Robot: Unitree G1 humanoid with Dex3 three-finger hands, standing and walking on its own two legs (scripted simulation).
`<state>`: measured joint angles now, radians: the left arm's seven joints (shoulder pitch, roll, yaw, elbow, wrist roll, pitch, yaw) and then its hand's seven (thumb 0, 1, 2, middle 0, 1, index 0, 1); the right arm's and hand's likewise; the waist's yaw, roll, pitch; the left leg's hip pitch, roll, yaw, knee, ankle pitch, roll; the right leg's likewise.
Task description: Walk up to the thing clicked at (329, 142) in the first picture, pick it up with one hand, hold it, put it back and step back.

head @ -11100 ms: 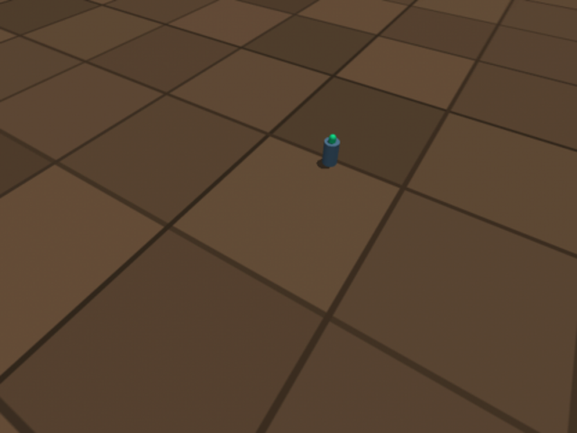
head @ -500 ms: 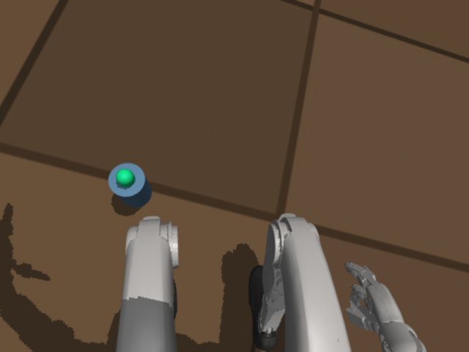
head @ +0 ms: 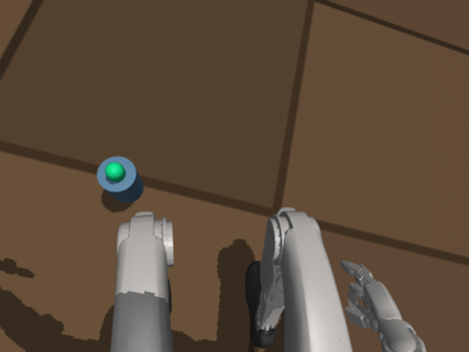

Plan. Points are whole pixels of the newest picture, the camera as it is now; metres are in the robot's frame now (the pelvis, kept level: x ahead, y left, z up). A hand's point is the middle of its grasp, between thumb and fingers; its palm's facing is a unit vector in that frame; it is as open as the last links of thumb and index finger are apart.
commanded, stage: approach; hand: left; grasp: from the side
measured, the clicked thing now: (121, 179) +0.43 +0.23 -0.29
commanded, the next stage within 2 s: close in in 0.40 s
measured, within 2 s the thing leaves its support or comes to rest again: neither
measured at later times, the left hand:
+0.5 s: hand (60, 188) +0.38 +0.32 -0.21, palm faces +0.07 -1.00 +0.03, open 17.6 cm
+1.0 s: hand (107, 191) +0.39 +0.25 -0.25, palm faces +0.08 -1.00 +0.03, open 17.7 cm
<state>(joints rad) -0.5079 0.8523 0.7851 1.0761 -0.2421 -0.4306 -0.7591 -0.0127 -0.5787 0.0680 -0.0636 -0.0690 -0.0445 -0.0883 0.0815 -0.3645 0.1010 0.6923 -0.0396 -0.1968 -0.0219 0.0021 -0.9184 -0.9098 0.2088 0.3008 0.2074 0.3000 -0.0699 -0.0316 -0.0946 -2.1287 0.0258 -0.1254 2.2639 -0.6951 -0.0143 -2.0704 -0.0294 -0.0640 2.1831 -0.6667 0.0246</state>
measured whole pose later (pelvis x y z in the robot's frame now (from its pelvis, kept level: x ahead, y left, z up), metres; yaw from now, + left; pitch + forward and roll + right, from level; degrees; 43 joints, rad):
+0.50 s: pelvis -0.01 +0.01 -0.08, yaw -6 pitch +20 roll -12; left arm -0.54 0.81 0.72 1.30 -0.27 -0.84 -0.68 -0.02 -0.58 0.05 -0.07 -0.09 -0.05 -0.10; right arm -0.10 -0.38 0.30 0.65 -0.21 -0.15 0.05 0.00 -0.92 -0.91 0.21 0.30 0.21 0.30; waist -0.17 -0.19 0.15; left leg -2.24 0.02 -0.26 2.58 -0.72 -0.02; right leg -2.14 0.01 -0.15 2.40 -0.64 0.05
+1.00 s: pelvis -0.02 +0.02 -0.10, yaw -9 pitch +11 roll -16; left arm -0.52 0.73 0.51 1.38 -0.19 -1.08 -0.29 -0.01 -0.61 0.01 -0.06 -0.07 -0.07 -0.06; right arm -0.15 -0.39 0.44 0.61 -0.32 -0.07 0.13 0.00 -0.93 -0.90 0.21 0.30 0.21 0.30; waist -0.21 -0.23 0.25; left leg -2.21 0.01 -0.34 2.66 -0.69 -0.01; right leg -2.07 0.04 -0.21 2.42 -0.59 0.07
